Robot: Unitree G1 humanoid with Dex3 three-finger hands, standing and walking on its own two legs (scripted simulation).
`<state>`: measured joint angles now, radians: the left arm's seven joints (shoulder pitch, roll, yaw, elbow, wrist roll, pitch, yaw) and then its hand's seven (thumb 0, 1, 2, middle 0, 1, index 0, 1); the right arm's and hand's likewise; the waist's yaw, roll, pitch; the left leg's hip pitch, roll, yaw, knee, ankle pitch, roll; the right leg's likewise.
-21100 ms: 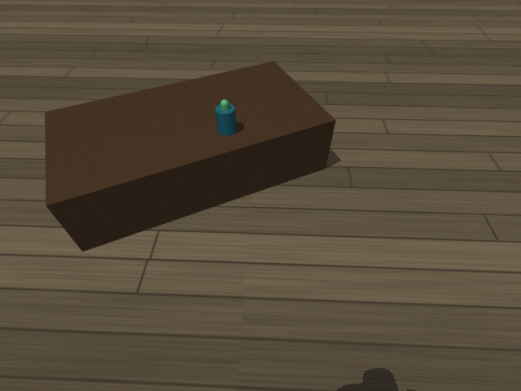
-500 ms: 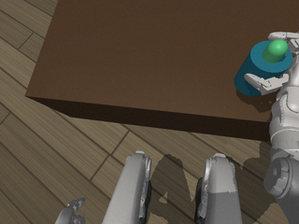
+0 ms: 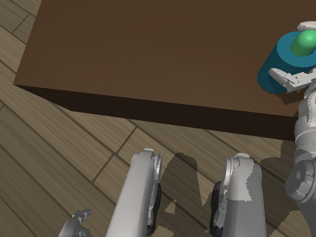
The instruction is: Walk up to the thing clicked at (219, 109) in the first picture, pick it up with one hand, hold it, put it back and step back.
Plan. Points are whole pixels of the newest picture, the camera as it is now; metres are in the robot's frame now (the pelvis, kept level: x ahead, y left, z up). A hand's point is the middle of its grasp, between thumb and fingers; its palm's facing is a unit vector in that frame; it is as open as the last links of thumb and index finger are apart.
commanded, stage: lower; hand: right
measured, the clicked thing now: (290, 59) +0.52 -0.24 -0.03
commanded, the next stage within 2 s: loosen in 0.14 s
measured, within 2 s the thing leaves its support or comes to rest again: neither
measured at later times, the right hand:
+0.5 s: hand (299, 54) +0.52 -0.26 -0.03, palm faces +0.29 +0.96 -0.03, open 12.0 cm
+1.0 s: hand (308, 49) +0.53 -0.26 -0.01, palm faces +0.29 +0.96 -0.03, open 16.6 cm
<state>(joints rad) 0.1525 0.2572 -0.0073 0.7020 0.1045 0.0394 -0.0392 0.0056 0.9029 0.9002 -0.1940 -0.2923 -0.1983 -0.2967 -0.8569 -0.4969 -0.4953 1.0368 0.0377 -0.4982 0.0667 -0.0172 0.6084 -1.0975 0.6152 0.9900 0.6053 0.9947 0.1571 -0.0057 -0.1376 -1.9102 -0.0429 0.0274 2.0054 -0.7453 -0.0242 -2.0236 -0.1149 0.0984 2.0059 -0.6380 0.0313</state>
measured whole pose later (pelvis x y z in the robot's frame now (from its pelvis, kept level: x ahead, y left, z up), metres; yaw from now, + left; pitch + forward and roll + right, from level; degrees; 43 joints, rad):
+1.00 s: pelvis -0.01 +0.01 -0.03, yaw +1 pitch +36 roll +4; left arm 0.16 0.28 -0.02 0.68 0.08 0.08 -0.02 0.00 0.92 0.89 -0.20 -0.30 -0.20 -0.30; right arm -0.95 -0.59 -0.55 1.02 0.05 -0.42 0.13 -0.01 0.61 -0.13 0.28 0.22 0.28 0.21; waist 0.15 0.00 -0.12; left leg -2.00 -0.05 0.05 2.11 -0.74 -0.01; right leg -2.11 -0.11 0.14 2.11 -0.63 0.05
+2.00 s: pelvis +0.04 -0.02 +0.22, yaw -4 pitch +22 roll +5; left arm 0.27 0.25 -0.02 0.62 -0.04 0.13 0.03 0.01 0.90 0.90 -0.20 -0.29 -0.20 -0.30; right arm -0.38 -0.50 -0.32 0.83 -0.03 -0.02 -0.10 -0.01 0.48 -0.10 0.07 0.07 0.06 0.06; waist 0.09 -0.02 -0.12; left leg -1.01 -0.03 0.04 1.15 -0.52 -0.03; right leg -1.14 -0.11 0.05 1.23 -0.48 0.02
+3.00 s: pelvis +0.06 +0.01 +0.29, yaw -7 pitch +2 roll +0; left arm 0.22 0.25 0.01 0.68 0.07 0.00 0.07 0.01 0.90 0.90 -0.20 -0.29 -0.20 -0.30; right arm 0.30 -0.25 0.03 0.43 -0.06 0.06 -0.05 -0.01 0.54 -0.06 0.06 0.05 0.06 0.05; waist 0.01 -0.03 -0.03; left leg -0.40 0.02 0.03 0.81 -0.45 0.00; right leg -0.49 -0.07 0.01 0.81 -0.36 0.04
